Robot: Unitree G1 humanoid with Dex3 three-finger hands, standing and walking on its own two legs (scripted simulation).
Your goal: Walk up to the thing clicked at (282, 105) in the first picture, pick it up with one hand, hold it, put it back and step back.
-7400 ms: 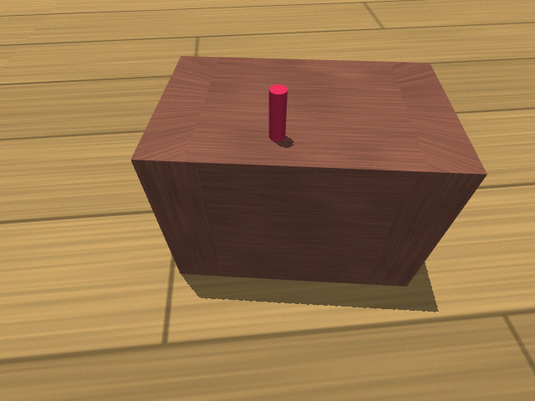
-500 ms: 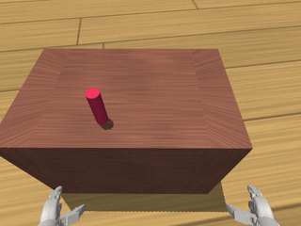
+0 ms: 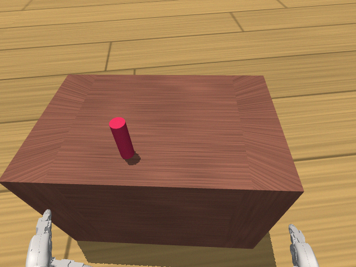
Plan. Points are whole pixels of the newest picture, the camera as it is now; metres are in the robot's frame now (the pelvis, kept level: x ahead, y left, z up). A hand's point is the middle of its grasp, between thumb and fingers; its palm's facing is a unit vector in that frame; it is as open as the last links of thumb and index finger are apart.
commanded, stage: rise first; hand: left
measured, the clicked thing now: (122, 139) +0.50 +0.21 -0.05
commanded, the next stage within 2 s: go down in 0.66 s
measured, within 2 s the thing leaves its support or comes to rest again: neither
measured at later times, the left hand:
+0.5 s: hand (60, 246) +0.17 +0.27 -0.01, palm faces +0.32 -0.87 -0.37, open 17.5 cm
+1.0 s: hand (54, 236) +0.19 +0.28 +0.01, palm faces +0.35 -0.88 -0.30, open 17.6 cm
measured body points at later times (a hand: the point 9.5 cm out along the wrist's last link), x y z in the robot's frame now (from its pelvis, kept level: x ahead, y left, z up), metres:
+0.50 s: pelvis +0.00 +0.00 +0.00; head -0.01 -0.01 +0.45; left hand +0.15 +0.31 +0.02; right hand +0.15 -0.26 -0.09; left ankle -0.01 +0.12 -0.74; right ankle -0.02 -0.12 -0.74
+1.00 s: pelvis -0.02 +0.00 +0.00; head -0.01 -0.01 +0.45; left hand +0.16 +0.32 +0.03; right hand +0.15 -0.26 -0.09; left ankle -0.01 +0.12 -0.74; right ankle -0.02 -0.12 -0.74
